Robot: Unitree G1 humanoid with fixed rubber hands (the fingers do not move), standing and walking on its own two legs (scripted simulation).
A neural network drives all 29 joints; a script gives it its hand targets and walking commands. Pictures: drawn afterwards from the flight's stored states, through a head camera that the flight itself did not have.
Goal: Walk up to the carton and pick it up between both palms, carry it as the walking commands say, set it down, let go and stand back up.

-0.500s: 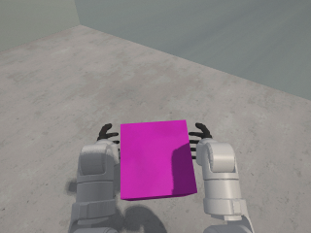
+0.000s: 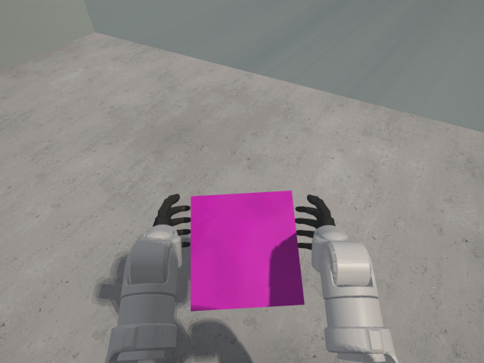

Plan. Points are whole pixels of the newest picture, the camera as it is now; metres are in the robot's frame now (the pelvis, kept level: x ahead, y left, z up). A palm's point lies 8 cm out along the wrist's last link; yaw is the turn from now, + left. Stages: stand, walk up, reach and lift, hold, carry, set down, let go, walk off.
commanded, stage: carry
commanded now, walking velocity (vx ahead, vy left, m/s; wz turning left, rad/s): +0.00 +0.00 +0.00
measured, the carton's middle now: (244, 252) +0.34 -0.01 -0.04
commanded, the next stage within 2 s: none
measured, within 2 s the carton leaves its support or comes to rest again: neither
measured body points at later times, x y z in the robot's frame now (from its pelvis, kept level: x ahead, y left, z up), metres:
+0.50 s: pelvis -0.02 +0.02 +0.00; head -0.04 +0.02 +0.45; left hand +0.29 +0.15 +0.06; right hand +0.29 -0.11 +0.06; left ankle +0.05 +0.14 -0.73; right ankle +0.04 -0.10 -0.73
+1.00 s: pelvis +0.00 +0.02 +0.01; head -0.01 +0.02 +0.46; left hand +0.31 +0.15 +0.06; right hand +0.31 -0.12 +0.06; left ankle +0.05 +0.14 -0.73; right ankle +0.04 -0.10 -0.73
